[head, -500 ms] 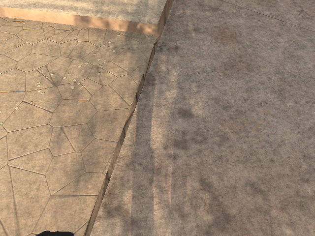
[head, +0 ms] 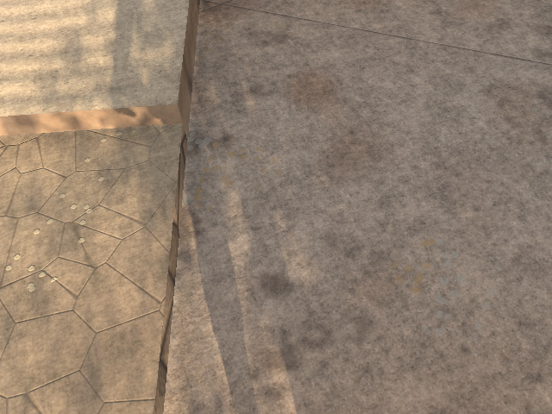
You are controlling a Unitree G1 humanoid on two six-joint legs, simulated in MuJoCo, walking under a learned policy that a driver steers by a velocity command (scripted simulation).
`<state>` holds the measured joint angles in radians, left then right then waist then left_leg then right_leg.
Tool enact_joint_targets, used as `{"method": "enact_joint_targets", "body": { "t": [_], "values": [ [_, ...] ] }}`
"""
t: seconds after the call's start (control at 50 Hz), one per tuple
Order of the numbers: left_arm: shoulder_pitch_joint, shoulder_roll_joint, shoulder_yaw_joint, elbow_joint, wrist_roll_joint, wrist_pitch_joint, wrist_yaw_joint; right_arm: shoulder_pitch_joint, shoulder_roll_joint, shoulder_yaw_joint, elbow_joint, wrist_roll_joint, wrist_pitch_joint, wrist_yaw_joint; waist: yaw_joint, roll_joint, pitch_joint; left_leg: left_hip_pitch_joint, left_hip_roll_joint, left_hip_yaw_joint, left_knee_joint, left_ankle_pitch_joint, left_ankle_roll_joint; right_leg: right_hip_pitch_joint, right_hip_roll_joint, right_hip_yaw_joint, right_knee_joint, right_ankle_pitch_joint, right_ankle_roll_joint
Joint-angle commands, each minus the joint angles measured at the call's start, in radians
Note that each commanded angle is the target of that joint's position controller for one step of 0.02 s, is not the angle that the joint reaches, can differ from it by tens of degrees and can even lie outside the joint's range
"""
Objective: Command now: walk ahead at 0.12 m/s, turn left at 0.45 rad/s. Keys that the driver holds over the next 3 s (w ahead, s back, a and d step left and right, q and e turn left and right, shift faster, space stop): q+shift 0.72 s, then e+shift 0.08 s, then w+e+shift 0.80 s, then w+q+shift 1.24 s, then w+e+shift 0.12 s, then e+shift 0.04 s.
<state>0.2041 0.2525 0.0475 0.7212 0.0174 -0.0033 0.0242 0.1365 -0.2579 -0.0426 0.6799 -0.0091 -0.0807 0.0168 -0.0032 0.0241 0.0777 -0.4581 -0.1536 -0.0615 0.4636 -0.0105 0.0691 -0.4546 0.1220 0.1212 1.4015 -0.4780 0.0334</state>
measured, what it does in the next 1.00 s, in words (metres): walks ahead, turning left: right foot, then left foot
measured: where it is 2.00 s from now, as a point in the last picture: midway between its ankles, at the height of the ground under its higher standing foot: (257, 262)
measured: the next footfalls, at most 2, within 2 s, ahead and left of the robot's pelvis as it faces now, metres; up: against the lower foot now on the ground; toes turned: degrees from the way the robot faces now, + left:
right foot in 0.30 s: +0.21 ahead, -0.12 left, +0.00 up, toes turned +27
left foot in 0.78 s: +0.04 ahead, +0.10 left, +0.00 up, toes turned +47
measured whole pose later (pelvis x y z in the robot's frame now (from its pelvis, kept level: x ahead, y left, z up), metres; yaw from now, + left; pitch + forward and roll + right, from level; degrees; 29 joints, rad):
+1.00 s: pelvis +0.11 +0.02 +0.03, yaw +40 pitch +1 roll -1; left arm 0.33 0.30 0.08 0.81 0.03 0.04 -0.07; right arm 0.27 -0.25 -0.02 0.66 -0.04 0.00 0.00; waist 0.03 -0.03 -0.02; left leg -0.11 0.03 0.11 0.33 -0.24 0.02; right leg -0.50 -0.02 0.00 1.07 -0.27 0.02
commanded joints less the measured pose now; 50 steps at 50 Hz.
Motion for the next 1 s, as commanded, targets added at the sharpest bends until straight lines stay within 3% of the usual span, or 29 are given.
{"method": "enact_joint_targets", "body": {
  "t": [0.02,0.06,0.1,0.12,0.16,0.22,0.28,0.3,0.32,0.34,0.36,0.38,0.4,0.42,0.46,0.54,0.66,0.74,0.76,0.78,0.8,0.82,0.84,0.86,0.88,0.9,0.92,1.0],
  "values": [
    [0.036,0.119,0.033,-0.105,0.011,0.003,0.006,-0.025,-0.157,-0.045,-0.113,0.013,0.022,-0.015,0.044,-0.059,-0.128,0.177,0.273,-0.500,-0.206,-0.137,0.186,-0.174,-0.065,0.047,-0.098,0.067,0.003],
    [0.034,0.073,0.022,-0.099,0.005,-0.005,0.019,-0.013,-0.148,-0.051,-0.110,0.018,0.036,-0.016,0.046,0.006,-0.145,0.128,0.204,-0.408,-0.193,0.002,0.147,-0.098,-0.052,0.003,-0.348,0.069,0.010],
    [-0.007,0.059,0.019,-0.105,0.001,-0.008,0.026,0.031,-0.183,-0.069,-0.095,0.024,0.058,-0.030,0.034,0.055,-0.222,0.152,0.196,-0.410,-0.164,0.078,0.144,-0.024,-0.026,0.003,-0.479,0.100,0.031],
    [-0.019,0.065,0.020,-0.104,-0.005,-0.005,0.026,0.034,-0.196,-0.077,-0.097,0.031,0.070,-0.037,0.033,0.076,-0.247,0.159,0.194,-0.419,-0.162,0.019,0.130,0.001,-0.020,0.011,-0.526,0.138,0.036],
    [-0.064,0.082,0.025,-0.105,-0.014,0.000,0.024,0.037,-0.204,-0.087,-0.105,0.042,0.090,-0.048,0.014,0.113,-0.237,0.155,0.182,-0.449,-0.173,-0.152,0.099,0.026,-0.012,0.025,-0.619,0.194,0.038],
    [-0.128,0.094,0.032,-0.113,-0.024,-0.011,0.013,0.065,-0.196,-0.096,-0.111,0.038,0.112,-0.060,-0.015,0.164,-0.196,0.169,0.174,-0.519,-0.184,-0.328,0.076,0.069,-0.004,0.045,-0.761,0.207,0.027],
    [-0.084,0.123,0.049,-0.090,-0.035,-0.033,0.000,0.060,-0.185,-0.099,-0.125,0.042,0.121,-0.064,0.016,0.175,-0.184,0.156,0.146,-0.559,-0.131,-0.382,0.034,0.230,-0.048,0.047,-1.005,0.304,-0.015],
    [-0.071,0.150,0.058,-0.087,-0.027,-0.033,0.002,0.098,-0.151,-0.089,-0.123,0.046,0.124,-0.062,0.007,0.107,-0.216,0.088,0.094,-0.506,-0.023,-0.526,-0.002,0.356,-0.159,0.098,-1.071,0.329,-0.063],
    [-0.077,0.214,0.067,-0.098,0.007,-0.024,0.005,0.121,-0.113,-0.078,-0.136,0.051,0.123,-0.061,-0.017,-0.115,-0.238,-0.092,-0.007,-0.323,0.193,-0.636,-0.045,0.458,-0.372,0.312,-1.093,0.361,-0.190],
    [-0.110,0.196,0.064,-0.109,0.046,-0.022,0.002,0.148,-0.170,-0.094,-0.148,0.048,0.109,-0.053,-0.042,-0.266,-0.229,-0.163,-0.017,-0.195,0.460,-0.618,-0.087,0.376,-0.495,0.445,-1.127,0.415,-0.280],
    [-0.166,0.138,0.052,-0.133,0.039,-0.026,0.007,0.157,-0.244,-0.113,-0.128,0.040,0.105,-0.046,-0.051,-0.218,-0.184,-0.178,0.048,-0.159,0.594,-0.533,-0.122,0.326,-0.478,0.374,-1.125,0.429,-0.280],
    [-0.206,0.100,0.042,-0.145,0.022,-0.023,0.014,0.176,-0.251,-0.117,-0.101,0.038,0.113,-0.046,-0.056,-0.157,-0.152,-0.175,0.071,-0.132,0.653,-0.459,-0.136,0.295,-0.407,0.254,-1.104,0.389,-0.237],
    [-0.219,0.094,0.037,-0.150,0.005,-0.017,0.021,0.194,-0.224,-0.111,-0.084,0.031,0.124,-0.051,-0.054,-0.123,-0.138,-0.193,0.081,-0.111,0.732,-0.406,-0.148,0.293,-0.358,0.186,-1.092,0.379,-0.210],
    [-0.216,0.095,0.033,-0.150,-0.002,-0.012,0.026,0.204,-0.199,-0.102,-0.085,0.029,0.131,-0.049,-0.047,-0.117,-0.115,-0.215,0.093,-0.085,0.814,-0.383,-0.160,0.276,-0.347,0.137,-1.092,0.429,-0.213],
    [-0.180,0.103,0.030,-0.142,0.006,-0.004,0.034,0.161,-0.171,-0.087,-0.115,0.039,0.132,-0.043,-0.023,-0.126,-0.094,-0.253,0.140,-0.015,0.833,-0.340,-0.184,0.288,-0.329,0.047,-1.101,0.510,-0.231],
    [-0.085,0.151,0.047,-0.113,0.012,0.009,0.038,0.054,-0.143,-0.065,-0.175,0.039,0.125,-0.033,0.045,-0.158,-0.120,-0.294,0.224,0.027,0.677,-0.315,-0.223,0.428,-0.374,-0.010,-1.100,0.594,-0.273],
    [-0.109,0.212,0.076,-0.101,-0.001,0.007,0.011,0.030,-0.124,-0.053,-0.188,0.033,0.131,-0.007,0.035,-0.172,-0.152,-0.096,0.248,0.101,0.430,-0.314,-0.175,0.387,-0.426,-0.149,-1.085,0.642,-0.258],
    [-0.087,0.228,0.089,-0.078,-0.040,-0.009,-0.010,0.017,-0.132,-0.062,-0.195,0.032,0.153,0.008,0.020,-0.180,-0.164,0.055,0.214,0.127,0.203,-0.330,-0.102,0.383,-0.461,-0.182,-1.001,0.674,-0.209],
    [-0.088,0.219,0.085,-0.066,-0.057,-0.011,-0.013,0.056,-0.127,-0.066,-0.181,0.028,0.154,0.007,-0.014,-0.164,-0.172,0.155,0.185,0.128,0.056,-0.255,-0.067,0.353,-0.438,-0.201,-0.936,0.671,-0.179],
    [-0.038,0.178,0.069,-0.037,-0.062,-0.014,-0.019,0.115,-0.157,-0.076,-0.155,0.021,0.151,-0.002,-0.032,-0.093,-0.193,0.325,0.163,0.102,-0.087,-0.074,-0.028,0.262,-0.391,-0.247,-0.839,0.611,-0.117],
    [-0.024,0.111,0.040,-0.055,-0.017,-0.019,-0.028,0.168,-0.243,-0.094,-0.152,0.015,0.142,-0.021,-0.023,0.129,-0.250,0.577,0.357,-0.148,-0.075,0.355,0.032,0.014,-0.299,-0.315,-0.615,0.238,-0.025],
    [0.049,0.026,0.007,-0.078,0.032,0.015,-0.039,0.211,-0.247,-0.073,-0.139,-0.046,0.115,-0.013,-0.038,0.251,-0.330,0.629,0.588,-0.323,-0.066,0.580,0.140,-0.131,-0.179,-0.285,-0.457,-0.177,0.012],
    [0.003,0.070,0.013,-0.054,0.052,0.035,-0.043,0.278,-0.191,-0.068,-0.112,-0.037,0.110,-0.016,-0.101,0.138,-0.362,0.619,0.554,-0.268,-0.122,0.209,0.161,-0.139,-0.208,-0.184,-0.367,-0.142,0.005],
    [-0.037,0.090,0.019,-0.066,0.038,0.040,-0.058,0.250,-0.178,-0.054,-0.090,-0.042,0.114,-0.018,-0.091,0.158,-0.255,0.537,0.498,-0.231,-0.211,-0.274,0.127,-0.175,-0.211,-0.152,-0.354,-0.079,-0.014],
    [-0.046,0.128,0.033,-0.056,0.017,0.041,-0.076,0.159,-0.172,-0.046,-0.094,-0.043,0.118,-0.017,-0.058,0.178,-0.149,0.443,0.445,-0.195,-0.288,-0.562,0.079,-0.178,-0.213,-0.133,-0.372,0.015,-0.018],
    [-0.043,0.163,0.047,-0.045,0.010,0.042,-0.092,0.119,-0.174,-0.039,-0.095,-0.037,0.110,-0.021,-0.048,0.219,-0.076,0.393,0.419,-0.151,-0.339,-0.601,0.051,-0.178,-0.186,-0.113,-0.364,0.096,-0.010],
    [-0.004,0.188,0.059,-0.020,0.007,0.040,-0.099,0.106,-0.175,-0.036,-0.093,-0.037,0.098,-0.023,-0.034,0.206,-0.046,0.371,0.409,-0.108,-0.360,-0.587,0.035,-0.174,-0.164,-0.099,-0.339,0.162,-0.009],
    [0.013,0.151,0.062,0.004,0.013,0.021,-0.103,0.158,-0.157,-0.037,-0.049,-0.032,0.040,-0.030,-0.018,0.117,-0.011,0.452,0.453,-0.014,-0.386,-0.540,0.026,-0.306,-0.167,-0.080,-0.281,0.272,-0.026]
  ]
}}
Over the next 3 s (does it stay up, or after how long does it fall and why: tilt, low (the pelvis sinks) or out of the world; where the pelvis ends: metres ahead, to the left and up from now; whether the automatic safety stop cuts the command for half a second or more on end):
stays up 1.68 0.58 0.16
